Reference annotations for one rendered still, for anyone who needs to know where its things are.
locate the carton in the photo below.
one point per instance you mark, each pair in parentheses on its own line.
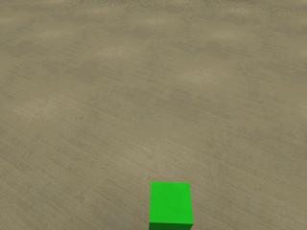
(171,206)

